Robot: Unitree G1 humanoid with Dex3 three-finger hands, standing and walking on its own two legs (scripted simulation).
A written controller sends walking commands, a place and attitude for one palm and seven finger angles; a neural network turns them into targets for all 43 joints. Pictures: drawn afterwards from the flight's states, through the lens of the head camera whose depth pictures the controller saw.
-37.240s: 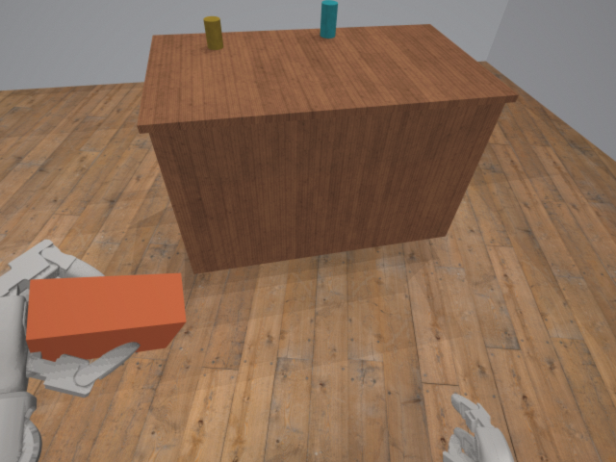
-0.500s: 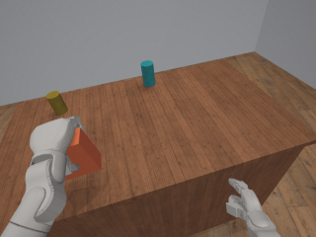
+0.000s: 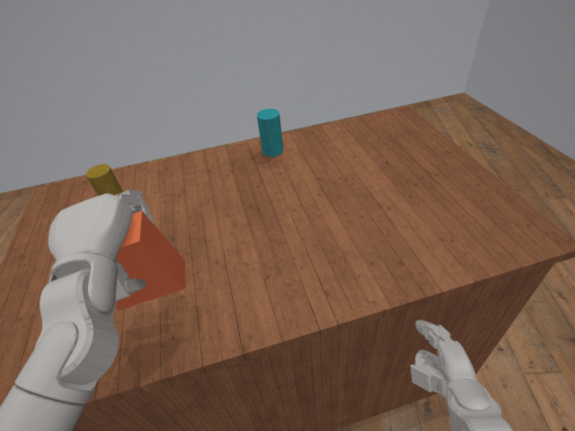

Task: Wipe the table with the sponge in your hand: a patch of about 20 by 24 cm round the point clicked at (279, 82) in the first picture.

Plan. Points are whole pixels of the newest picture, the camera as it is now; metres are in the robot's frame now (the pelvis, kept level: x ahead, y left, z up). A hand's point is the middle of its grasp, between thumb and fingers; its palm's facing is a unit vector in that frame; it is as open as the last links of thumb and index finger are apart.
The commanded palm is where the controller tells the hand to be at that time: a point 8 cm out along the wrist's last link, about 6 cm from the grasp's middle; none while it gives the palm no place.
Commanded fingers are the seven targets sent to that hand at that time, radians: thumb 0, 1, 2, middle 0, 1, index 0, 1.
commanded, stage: bring the sponge back beside the body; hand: left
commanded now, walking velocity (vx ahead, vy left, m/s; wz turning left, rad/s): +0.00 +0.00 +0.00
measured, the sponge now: (138, 271) +0.27 +0.26 +0.11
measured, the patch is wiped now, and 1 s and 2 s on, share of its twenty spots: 1.00 1.00 1.00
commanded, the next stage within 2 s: step back with the hand held close in 1.62 s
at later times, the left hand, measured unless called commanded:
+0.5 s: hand (107, 275) +0.24 +0.28 +0.14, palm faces +0.13 -0.15 -0.98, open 9.6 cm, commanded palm +0.20 +0.27 +0.21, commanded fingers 0.00 0.10 1.30 -1.20 -1.60 -1.20 -1.60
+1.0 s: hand (93, 300) +0.21 +0.28 +0.13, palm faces +0.12 -0.15 -0.98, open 9.6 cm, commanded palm +0.16 +0.28 +0.20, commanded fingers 0.00 0.10 1.30 -1.20 -1.60 -1.20 -1.60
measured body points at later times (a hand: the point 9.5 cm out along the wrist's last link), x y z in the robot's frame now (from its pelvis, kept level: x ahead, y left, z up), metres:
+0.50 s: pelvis +0.00 +0.00 +0.00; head -0.02 -0.04 +0.45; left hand +0.23 +0.28 +0.19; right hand +0.27 -0.19 -0.07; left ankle -0.02 +0.11 -0.74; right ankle +0.04 -0.09 -0.74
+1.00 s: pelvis +0.00 +0.00 +0.00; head -0.03 -0.04 +0.45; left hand +0.19 +0.28 +0.18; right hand +0.27 -0.18 -0.07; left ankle -0.02 +0.11 -0.74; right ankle +0.04 -0.09 -0.74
